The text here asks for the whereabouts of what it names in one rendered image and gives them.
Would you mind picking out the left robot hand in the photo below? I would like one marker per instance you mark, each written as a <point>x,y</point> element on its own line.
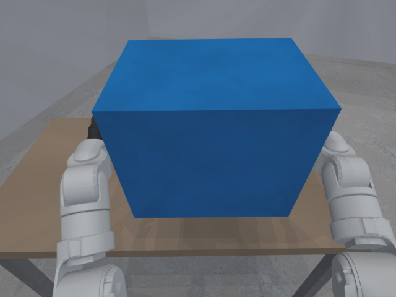
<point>93,131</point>

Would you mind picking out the left robot upper arm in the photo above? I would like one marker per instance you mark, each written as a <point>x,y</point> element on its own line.
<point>102,281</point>

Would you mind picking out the carton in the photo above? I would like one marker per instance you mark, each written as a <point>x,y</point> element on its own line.
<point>214,127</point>

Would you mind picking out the right robot upper arm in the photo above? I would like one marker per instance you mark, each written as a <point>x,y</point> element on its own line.
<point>364,274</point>

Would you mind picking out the table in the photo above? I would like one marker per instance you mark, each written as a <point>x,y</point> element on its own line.
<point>30,221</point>

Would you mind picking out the right robot forearm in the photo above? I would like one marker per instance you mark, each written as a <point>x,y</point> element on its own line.
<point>357,220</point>

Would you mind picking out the left robot forearm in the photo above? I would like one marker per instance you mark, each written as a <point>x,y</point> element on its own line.
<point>84,208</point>

